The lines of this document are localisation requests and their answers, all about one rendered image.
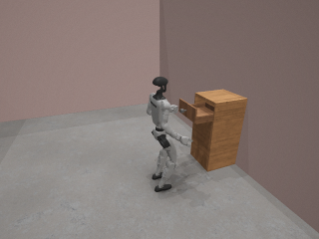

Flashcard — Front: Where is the left robot upper arm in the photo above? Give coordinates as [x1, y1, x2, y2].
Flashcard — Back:
[147, 93, 156, 116]

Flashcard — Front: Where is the robot right forearm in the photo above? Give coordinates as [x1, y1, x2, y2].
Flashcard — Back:
[163, 123, 182, 141]

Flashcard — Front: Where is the left robot hand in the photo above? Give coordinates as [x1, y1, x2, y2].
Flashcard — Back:
[169, 105, 178, 114]

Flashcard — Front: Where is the right robot shin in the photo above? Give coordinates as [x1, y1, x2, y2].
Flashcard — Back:
[159, 162, 176, 188]

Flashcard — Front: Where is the right robot upper arm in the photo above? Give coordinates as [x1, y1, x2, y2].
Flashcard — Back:
[160, 101, 171, 130]

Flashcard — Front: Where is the drawer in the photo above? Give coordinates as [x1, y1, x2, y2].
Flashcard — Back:
[178, 99, 214, 124]

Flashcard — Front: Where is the right robot hand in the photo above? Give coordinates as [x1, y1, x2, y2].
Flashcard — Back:
[180, 136, 193, 147]

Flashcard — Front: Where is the humanoid robot torso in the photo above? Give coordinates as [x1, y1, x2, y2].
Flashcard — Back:
[151, 97, 168, 141]

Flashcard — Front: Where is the cabinet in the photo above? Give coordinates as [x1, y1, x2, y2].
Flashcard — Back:
[190, 89, 248, 172]

